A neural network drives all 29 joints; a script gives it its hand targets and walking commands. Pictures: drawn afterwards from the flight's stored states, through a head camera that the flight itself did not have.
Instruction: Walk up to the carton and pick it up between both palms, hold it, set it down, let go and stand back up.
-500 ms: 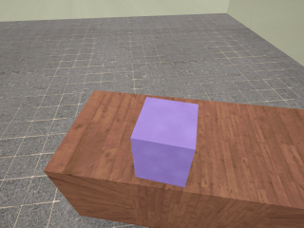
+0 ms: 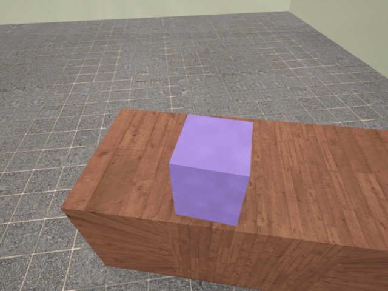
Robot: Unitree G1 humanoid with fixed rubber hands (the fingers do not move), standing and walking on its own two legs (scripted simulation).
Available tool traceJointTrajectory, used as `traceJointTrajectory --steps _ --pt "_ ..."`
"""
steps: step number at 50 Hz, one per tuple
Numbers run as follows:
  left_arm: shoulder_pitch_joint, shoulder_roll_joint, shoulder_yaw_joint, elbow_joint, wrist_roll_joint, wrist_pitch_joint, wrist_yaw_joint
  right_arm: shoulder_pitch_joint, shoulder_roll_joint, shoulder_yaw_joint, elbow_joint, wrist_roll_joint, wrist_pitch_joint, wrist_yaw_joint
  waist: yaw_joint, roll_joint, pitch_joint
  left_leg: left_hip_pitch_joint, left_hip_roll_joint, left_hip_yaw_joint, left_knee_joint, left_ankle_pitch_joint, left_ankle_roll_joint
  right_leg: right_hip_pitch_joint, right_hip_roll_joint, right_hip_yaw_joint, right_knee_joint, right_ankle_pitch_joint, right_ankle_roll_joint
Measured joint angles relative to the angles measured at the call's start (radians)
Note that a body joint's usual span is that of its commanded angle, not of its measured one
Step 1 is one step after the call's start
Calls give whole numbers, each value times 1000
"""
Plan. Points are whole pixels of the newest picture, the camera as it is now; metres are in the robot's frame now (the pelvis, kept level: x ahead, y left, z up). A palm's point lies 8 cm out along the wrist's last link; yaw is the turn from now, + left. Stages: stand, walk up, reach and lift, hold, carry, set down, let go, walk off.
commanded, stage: stand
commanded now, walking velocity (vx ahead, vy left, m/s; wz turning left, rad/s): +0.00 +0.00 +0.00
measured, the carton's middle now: (212, 170) +0.50 -0.03 -0.09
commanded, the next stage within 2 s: none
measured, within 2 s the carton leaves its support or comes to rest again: neither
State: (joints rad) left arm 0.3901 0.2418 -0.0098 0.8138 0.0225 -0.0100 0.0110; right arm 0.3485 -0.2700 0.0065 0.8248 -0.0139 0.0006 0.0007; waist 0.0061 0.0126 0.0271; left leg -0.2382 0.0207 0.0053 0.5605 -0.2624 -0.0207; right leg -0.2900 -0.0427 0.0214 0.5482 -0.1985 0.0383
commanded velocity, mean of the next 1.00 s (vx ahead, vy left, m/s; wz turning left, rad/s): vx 0.00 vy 0.00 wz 0.00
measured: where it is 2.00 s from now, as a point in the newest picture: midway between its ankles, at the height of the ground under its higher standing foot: outside the picture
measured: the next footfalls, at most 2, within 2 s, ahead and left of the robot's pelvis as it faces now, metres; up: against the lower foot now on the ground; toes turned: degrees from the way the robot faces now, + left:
none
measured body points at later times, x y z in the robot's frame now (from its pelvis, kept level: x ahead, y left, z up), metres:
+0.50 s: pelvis +0.02 +0.00 +0.00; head +0.01 +0.00 +0.45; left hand +0.06 +0.25 -0.13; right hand +0.05 -0.26 -0.14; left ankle +0.03 +0.13 -0.73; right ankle +0.06 -0.14 -0.73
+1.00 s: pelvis +0.04 +0.00 +0.00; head +0.04 +0.00 +0.45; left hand +0.08 +0.25 -0.14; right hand +0.08 -0.25 -0.14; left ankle +0.03 +0.13 -0.73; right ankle +0.06 -0.14 -0.73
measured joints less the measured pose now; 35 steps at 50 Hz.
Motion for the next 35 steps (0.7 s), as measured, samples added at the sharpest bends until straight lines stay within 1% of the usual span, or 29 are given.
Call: traceJointTrajectory --steps 17,35 --pt "-5 -15 2 9 -3 3 4 19 18 -2 21 -1 -2 -5 -4 -4 -10 -5 6 1 4 -13 -6 -10 6 1 10 -15 -5" --pt "-32 -22 -2 38 -7 0 13 -3 32 5 45 10 -5 -15 -4 -14 -8 31 7 7 -18 -34 -3 21 7 5 -5 -37 -2"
